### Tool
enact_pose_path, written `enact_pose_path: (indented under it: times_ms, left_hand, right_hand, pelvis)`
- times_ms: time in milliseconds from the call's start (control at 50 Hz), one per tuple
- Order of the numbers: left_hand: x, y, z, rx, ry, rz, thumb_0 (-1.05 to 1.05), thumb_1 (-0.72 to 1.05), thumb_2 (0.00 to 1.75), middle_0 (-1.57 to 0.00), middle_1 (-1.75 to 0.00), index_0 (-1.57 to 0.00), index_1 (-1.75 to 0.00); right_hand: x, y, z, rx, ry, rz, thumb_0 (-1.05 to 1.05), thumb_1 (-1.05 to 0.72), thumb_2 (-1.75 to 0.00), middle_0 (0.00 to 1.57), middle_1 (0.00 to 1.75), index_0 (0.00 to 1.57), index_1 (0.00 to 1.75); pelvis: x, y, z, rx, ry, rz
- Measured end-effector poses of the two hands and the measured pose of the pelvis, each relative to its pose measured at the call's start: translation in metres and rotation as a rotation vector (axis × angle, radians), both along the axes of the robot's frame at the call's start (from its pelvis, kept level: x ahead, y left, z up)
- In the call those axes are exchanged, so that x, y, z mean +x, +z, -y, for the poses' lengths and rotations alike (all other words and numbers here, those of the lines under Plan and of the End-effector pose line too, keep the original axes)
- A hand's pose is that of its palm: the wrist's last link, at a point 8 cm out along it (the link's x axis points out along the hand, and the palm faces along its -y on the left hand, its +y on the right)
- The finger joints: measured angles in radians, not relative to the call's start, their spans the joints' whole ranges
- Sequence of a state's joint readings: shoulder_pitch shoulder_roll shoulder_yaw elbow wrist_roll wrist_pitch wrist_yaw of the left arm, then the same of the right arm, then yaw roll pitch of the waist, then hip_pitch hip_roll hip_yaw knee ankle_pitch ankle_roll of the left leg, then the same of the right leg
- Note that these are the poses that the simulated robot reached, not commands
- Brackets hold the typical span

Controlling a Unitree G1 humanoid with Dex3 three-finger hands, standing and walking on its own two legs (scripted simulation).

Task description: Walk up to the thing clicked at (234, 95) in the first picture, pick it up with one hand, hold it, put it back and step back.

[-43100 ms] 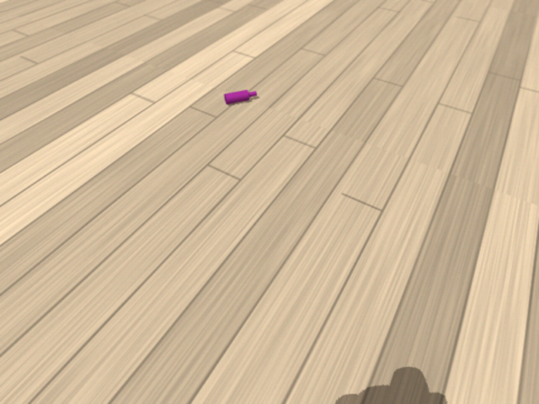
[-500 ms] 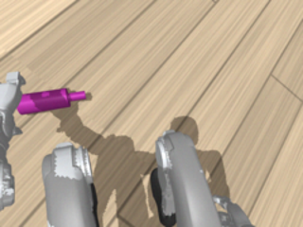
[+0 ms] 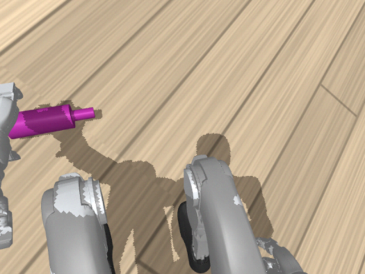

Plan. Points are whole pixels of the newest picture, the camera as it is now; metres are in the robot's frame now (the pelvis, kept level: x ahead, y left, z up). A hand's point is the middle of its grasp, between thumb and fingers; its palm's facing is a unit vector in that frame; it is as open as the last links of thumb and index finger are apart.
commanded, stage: rise first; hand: left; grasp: from above
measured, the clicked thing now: (53, 119) +0.49 +0.26 -0.30
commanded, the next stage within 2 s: approach in 1.42 s
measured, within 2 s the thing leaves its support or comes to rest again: neither
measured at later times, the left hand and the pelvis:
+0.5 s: hand (7, 129) +0.43 +0.32 -0.19, palm faces -0.44 -0.10 -0.89, open 14.3 cm; pelvis +0.00 +0.00 -0.01, yaw -1 degrees
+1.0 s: hand (3, 124) +0.44 +0.32 -0.19, palm faces -0.43 -0.10 -0.90, open 14.2 cm; pelvis +0.00 +0.00 -0.01, yaw -2 degrees
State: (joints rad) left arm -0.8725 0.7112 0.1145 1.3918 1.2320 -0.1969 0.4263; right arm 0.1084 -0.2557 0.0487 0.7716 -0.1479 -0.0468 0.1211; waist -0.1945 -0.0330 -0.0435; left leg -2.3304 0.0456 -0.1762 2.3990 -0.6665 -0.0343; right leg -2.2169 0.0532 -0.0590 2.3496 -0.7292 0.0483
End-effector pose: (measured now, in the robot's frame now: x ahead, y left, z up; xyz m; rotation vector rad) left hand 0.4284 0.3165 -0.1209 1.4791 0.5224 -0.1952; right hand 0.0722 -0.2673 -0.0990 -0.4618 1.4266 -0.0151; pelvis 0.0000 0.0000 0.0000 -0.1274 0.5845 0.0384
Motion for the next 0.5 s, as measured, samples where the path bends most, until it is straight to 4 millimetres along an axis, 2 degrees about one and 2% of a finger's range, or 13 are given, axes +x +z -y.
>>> enact_pose_path:
  times_ms: [180,500]
  left_hand:
    - [0.003,-0.005,0.000,0.006,0.004,-0.006,0.00,-0.54,1.03,-0.10,-0.98,-0.09,-0.99]
    - [0.010,-0.013,-0.003,0.002,0.006,-0.008,0.00,-0.56,1.05,-0.09,-0.97,-0.08,-0.99]
  right_hand:
    - [0.001,-0.004,0.000,0.007,0.023,0.014,0.00,-0.91,-0.90,0.20,0.30,0.20,0.30]
    - [-0.019,-0.003,0.001,-0.007,0.019,-0.024,0.00,-0.91,-0.90,0.20,0.30,0.20,0.30]
  pelvis:
    - [-0.002,-0.005,0.001,-0.001,-0.003,0.015]
    - [-0.003,-0.012,0.000,-0.011,-0.012,0.029]
